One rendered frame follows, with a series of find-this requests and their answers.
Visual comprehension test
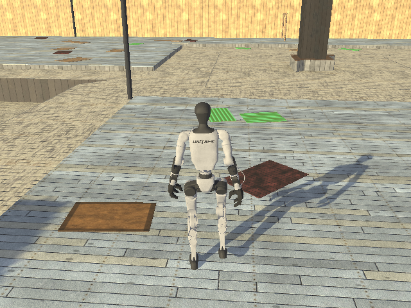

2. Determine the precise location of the right robot hand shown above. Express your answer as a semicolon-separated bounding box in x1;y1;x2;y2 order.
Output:
229;188;243;207

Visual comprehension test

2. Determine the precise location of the robot right upper arm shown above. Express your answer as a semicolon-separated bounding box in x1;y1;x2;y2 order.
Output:
217;130;234;166

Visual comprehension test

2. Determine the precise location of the robot left upper arm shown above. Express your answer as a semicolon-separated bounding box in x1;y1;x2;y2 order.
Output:
174;130;190;166

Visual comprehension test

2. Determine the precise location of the left robot shin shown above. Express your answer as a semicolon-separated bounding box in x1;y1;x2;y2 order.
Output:
188;217;197;261

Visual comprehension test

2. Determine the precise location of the left robot forearm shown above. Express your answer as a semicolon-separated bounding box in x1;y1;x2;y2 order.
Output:
169;156;181;185

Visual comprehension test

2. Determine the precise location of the robot left foot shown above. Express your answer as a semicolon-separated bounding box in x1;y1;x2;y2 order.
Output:
189;254;198;270

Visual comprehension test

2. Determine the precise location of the right robot forearm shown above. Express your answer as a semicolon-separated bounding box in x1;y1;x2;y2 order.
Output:
227;156;241;190

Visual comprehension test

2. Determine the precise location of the left robot hand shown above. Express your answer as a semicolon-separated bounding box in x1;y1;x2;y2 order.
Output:
168;183;183;199

